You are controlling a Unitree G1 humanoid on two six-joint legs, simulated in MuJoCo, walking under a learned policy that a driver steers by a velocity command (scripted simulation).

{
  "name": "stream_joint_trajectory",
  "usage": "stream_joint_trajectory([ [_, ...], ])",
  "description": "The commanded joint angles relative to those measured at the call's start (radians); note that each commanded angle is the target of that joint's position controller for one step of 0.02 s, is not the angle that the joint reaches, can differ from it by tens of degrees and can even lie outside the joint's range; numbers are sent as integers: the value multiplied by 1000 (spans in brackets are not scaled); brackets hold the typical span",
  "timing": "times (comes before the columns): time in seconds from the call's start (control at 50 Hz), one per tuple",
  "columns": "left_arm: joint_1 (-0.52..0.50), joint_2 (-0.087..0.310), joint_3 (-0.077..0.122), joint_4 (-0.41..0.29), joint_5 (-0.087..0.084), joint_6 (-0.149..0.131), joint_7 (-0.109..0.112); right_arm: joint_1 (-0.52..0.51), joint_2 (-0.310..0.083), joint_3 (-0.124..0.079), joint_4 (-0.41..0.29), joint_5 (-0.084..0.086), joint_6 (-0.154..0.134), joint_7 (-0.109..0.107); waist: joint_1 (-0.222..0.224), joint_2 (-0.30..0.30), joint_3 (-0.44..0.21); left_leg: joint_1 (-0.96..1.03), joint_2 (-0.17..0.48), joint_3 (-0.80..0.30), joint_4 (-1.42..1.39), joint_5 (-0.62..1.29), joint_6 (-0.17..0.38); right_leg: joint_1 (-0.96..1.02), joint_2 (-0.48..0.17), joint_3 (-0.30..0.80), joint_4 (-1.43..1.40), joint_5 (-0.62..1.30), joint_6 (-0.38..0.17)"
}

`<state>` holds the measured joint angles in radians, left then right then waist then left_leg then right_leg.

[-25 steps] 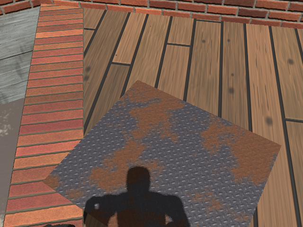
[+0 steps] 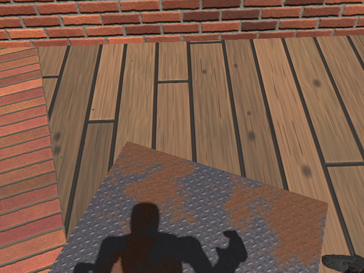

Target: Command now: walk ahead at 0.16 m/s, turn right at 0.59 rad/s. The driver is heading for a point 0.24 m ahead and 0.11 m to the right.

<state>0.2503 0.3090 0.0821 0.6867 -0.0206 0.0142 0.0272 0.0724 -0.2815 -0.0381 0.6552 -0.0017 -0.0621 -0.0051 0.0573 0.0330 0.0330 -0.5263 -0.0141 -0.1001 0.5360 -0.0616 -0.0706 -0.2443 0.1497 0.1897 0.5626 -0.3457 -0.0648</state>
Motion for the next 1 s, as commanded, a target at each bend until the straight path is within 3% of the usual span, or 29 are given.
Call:
stream_joint_trajectory([
  [0.02, -63, 64, 10, -100, 10, -12, 2, 102, -168, -60, -66, -17, -29, -8, -91, -114, -225, 353, 123, -60, -132, 217, 97, -22, -150, 162, 169, 286, -29],
  [0.04, 73, 2, -9, -91, 36, -17, -3, 114, -212, -65, -87, -32, -16, -19, -23, 111, -299, 584, 345, -292, -85, 462, 219, -220, -29, 33, 394, -296, 27],
  [0.06, 151, 63, -4, -101, 8, -25, -10, 193, -221, -76, -44, -26, -2, -14, -9, 306, -336, 659, 477, -616, -170, 102, 357, -427, -48, -43, 565, -377, 54],
  [0.08, 106, 134, 15, -74, -1, -17, -7, 159, -145, -57, -76, -14, 0, -13, -45, 170, -253, 598, 410, -584, -206, -109, 346, -464, -97, -29, 665, -287, 87],
  [0.1, 24, 159, 25, -77, 3, -1, -2, 127, -105, -44, -82, -17, 7, -13, -66, 83, -182, 518, 348, -435, -204, -167, 302, -471, -112, -52, 705, -203, 110],
  [0.12, -13, 151, 26, -81, 12, 16, 4, 94, -95, -37, -90, -23, 12, -11, -64, 47, -148, 434, 305, -346, -209, -135, 281, -442, -122, -61, 711, -168, 123],
  [0.16, -26, 104, 15, -95, 16, 25, 3, 52, -103, -35, -82, -26, 16, -7, -39, 67, -93, 288, 241, -202, -230, -6, 267, -347, -146, -77, 614, -130, 128],
  [0.22, -14, 38, -10, -87, 22, 18, 0, 51, -102, -38, -63, -23, 21, -4, -36, 115, -140, 272, 216, -93, -215, 180, 288, -221, -150, -132, 415, -127, 131],
  [0.3, -34, 43, -17, -79, 21, 14, -13, 64, -122, -43, -43, -4, 42, 0, -57, 142, -184, 291, 232, -78, -190, 127, 297, -85, -154, -166, 153, -5, 113],
  [0.34, -5, 34, -16, -62, 25, 12, -21, 54, -102, -32, -36, 6, 52, 2, -28, 129, -169, 244, 211, -57, -159, -3, 255, 39, -137, -195, -61, 139, 83],
  [0.36, -18, 43, -16, -71, 35, 11, -21, 99, -76, -21, -17, 7, 50, 3, -34, 107, -153, 200, 184, -45, -148, -98, 197, 104, -152, -164, -146, 193, 59],
  [0.38, -20, 92, -9, -90, 50, 10, -15, 125, -48, -10, -13, -9, 44, 8, -53, 13, -155, 133, 137, 1, -71, -212, 122, 172, -269, -24, -176, 264, 16],
  [0.4, -88, 126, -8, -95, 59, 12, -11, 169, -3, 1, -20, -26, 37, 11, -132, -184, -129, 158, 46, 107, -28, -293, 56, 49, -354, 63, -187, 189, -57],
  [0.42, -129, 55, -22, -102, 59, 9, -17, 128, -26, 0, -21, -34, 38, 9, -110, -205, -99, 269, 56, 96, -48, -233, 35, -84, -327, 51, -217, 8, -70],
  [0.44, -137, 18, -33, -99, 63, 2, -22, 100, -46, -6, -19, -32, 39, 9, -97, -183, -64, 294, 55, 96, -56, -172, 29, -111, -276, 10, -215, -76, -32],
  [0.5, -83, 36, -31, -70, 48, -21, -26, 117, -64, -15, -2, -22, 41, 5, -84, -135, -31, 297, 64, 87, -50, -105, 39, -94, -229, -36, -170, 36, 20],
  [0.56, -56, 23, -34, -61, 39, -28, -23, 133, -51, -14, 15, -15, 40, 2, -76, -87, -47, 301, 68, 86, -48, -67, 39, -50, -221, -51, -130, 166, 15],
  [0.68, -58, 6, -36, -53, 36, -40, -26, 144, -50, -21, 45, -8, 52, -19, -74, -50, -70, 332, 75, 88, -32, -13, 24, -16, -209, -64, -104, 305, 10],
  [1.0, -25, -6, -29, 60, 30, -51, -30, 172, -60, -37, 153, -2, 85, -49, -77, -42, -47, 377, 85, 81, -50, 11, 16, 8, -190, -93, -131, 357, 19],
])
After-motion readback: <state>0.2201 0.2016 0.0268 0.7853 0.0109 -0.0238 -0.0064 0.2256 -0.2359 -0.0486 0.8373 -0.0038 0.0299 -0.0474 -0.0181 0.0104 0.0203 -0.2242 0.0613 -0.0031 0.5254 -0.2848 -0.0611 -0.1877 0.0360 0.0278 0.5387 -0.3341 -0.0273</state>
